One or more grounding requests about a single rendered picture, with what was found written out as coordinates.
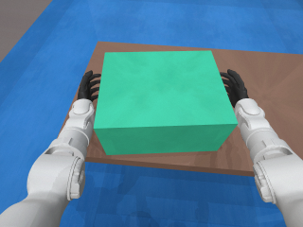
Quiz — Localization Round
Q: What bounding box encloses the right robot upper arm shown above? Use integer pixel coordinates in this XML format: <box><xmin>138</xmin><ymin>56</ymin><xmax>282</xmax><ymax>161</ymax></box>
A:
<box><xmin>253</xmin><ymin>154</ymin><xmax>303</xmax><ymax>227</ymax></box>

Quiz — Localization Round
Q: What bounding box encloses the robot right hand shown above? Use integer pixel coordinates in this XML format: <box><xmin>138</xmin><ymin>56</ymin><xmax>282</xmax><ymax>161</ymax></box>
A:
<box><xmin>220</xmin><ymin>69</ymin><xmax>249</xmax><ymax>108</ymax></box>

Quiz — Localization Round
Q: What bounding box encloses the table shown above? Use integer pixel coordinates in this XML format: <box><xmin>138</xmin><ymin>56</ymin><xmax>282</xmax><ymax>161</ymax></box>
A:
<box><xmin>57</xmin><ymin>41</ymin><xmax>303</xmax><ymax>177</ymax></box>

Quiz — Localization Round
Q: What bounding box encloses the robot left hand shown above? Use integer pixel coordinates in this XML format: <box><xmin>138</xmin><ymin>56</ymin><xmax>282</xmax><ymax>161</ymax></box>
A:
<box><xmin>77</xmin><ymin>70</ymin><xmax>101</xmax><ymax>102</ymax></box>

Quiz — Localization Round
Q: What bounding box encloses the robot left forearm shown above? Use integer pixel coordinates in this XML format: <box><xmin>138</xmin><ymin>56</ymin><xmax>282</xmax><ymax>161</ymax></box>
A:
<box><xmin>27</xmin><ymin>98</ymin><xmax>96</xmax><ymax>193</ymax></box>

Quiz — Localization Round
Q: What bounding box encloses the carton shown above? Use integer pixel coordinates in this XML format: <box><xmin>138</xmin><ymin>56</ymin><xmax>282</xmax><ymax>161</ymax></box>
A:
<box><xmin>93</xmin><ymin>50</ymin><xmax>239</xmax><ymax>155</ymax></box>

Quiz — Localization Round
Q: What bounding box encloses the robot right forearm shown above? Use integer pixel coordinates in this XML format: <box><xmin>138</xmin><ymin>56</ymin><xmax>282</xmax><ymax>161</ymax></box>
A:
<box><xmin>234</xmin><ymin>98</ymin><xmax>303</xmax><ymax>164</ymax></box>

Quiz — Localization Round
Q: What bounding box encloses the left robot upper arm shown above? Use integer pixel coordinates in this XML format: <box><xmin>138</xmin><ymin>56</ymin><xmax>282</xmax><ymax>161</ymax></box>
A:
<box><xmin>0</xmin><ymin>154</ymin><xmax>86</xmax><ymax>227</ymax></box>

